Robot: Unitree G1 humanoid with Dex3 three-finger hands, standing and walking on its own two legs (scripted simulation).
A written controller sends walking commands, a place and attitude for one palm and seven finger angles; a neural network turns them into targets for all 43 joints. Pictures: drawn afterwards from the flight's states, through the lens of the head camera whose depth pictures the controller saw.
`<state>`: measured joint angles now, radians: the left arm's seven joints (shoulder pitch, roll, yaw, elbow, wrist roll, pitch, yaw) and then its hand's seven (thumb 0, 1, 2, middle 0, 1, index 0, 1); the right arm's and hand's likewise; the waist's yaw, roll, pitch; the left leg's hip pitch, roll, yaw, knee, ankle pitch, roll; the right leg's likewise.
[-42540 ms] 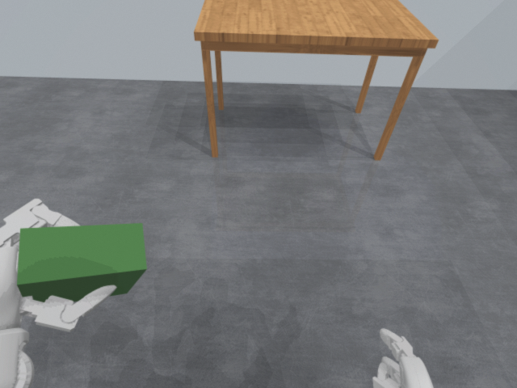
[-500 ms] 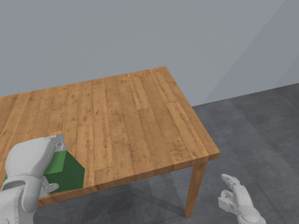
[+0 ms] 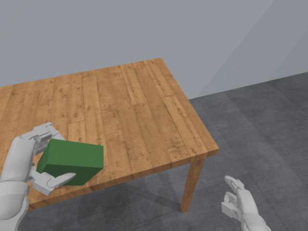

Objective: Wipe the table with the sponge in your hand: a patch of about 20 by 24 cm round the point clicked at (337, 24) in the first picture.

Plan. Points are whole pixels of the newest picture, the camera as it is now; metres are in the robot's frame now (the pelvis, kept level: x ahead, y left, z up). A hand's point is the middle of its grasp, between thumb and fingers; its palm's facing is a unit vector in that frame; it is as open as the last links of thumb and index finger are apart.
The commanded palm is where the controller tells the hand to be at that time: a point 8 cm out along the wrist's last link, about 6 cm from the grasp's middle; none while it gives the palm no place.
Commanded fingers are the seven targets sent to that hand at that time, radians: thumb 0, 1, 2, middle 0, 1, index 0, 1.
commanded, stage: step back with the hand held close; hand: left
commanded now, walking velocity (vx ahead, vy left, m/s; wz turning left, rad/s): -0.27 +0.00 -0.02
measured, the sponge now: (76, 165) +0.23 +0.22 +0.09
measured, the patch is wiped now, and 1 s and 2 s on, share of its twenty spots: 1.00 1.00 1.00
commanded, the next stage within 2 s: stop stepping back and stand still in 1.28 s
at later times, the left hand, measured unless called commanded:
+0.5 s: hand (21, 186) +0.15 +0.27 +0.15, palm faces +0.34 -0.87 -0.36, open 9.2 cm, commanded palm +0.10 +0.31 +0.18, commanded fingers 0.00 0.10 1.30 -1.20 -1.60 -1.20 -1.60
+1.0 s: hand out of the picture +0.09 +0.28 +0.15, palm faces +0.37 -0.84 -0.39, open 9.2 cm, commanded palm +0.03 +0.32 +0.18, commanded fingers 0.00 0.10 1.30 -1.20 -1.60 -1.20 -1.60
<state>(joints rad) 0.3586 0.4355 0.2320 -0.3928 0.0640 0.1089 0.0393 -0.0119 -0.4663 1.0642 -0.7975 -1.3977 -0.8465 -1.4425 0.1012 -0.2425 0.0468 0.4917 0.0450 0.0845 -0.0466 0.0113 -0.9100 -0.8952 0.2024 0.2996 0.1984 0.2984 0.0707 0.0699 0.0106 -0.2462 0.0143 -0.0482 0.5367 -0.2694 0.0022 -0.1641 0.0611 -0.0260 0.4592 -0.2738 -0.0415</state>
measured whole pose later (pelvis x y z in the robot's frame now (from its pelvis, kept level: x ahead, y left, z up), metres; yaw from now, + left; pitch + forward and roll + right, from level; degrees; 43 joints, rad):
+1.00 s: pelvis -0.11 +0.03 -0.02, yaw +2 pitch +2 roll -1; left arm 0.49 0.43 0.37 -0.60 -0.05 -0.17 0.13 -0.02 -0.48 1.08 -0.80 -1.41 -0.85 -1.45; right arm 0.17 -0.18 0.01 0.56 -0.01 -0.03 -0.06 0.01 -0.91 -0.89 0.20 0.30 0.20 0.30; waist -0.01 -0.06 0.01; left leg -0.47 0.03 0.00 0.68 -0.25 0.00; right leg -0.48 0.03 0.01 0.75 -0.34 0.02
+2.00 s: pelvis -0.38 +0.01 -0.01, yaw -4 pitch -1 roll +0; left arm 0.44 0.39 0.34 -0.45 -0.04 -0.12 0.13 -0.02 -0.49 1.08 -0.81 -1.42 -0.86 -1.46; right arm 0.29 -0.18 0.03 0.61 0.03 -0.13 -0.05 0.01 -0.91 -0.90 0.20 0.30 0.20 0.30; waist -0.04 -0.04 -0.11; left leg -0.29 0.04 0.05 0.61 -0.30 0.02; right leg -0.55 -0.01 -0.04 1.10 -0.39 0.01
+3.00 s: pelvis -0.35 +0.03 +0.00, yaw -2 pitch -1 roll -1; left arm 0.47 0.35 0.30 -0.49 -0.06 -0.13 0.15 -0.02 -0.48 1.07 -0.81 -1.42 -0.85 -1.46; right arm 0.15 -0.19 0.02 0.60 0.01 -0.08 -0.05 0.01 -0.91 -0.89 0.20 0.30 0.20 0.30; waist 0.00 0.00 0.02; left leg -0.24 0.03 0.02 0.52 -0.26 0.01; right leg -0.19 0.00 -0.04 0.46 -0.25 0.01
